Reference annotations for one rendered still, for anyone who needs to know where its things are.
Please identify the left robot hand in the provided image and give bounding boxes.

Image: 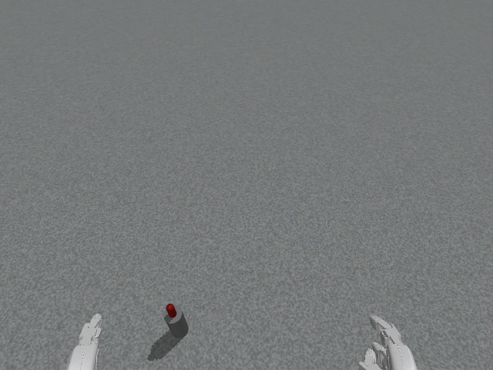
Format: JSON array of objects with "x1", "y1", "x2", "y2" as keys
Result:
[{"x1": 65, "y1": 314, "x2": 102, "y2": 370}]

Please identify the bottle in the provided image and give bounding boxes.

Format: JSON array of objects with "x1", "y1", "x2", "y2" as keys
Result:
[{"x1": 164, "y1": 304, "x2": 189, "y2": 338}]

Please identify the right robot hand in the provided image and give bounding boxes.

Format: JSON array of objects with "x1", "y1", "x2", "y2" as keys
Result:
[{"x1": 359, "y1": 315, "x2": 417, "y2": 370}]

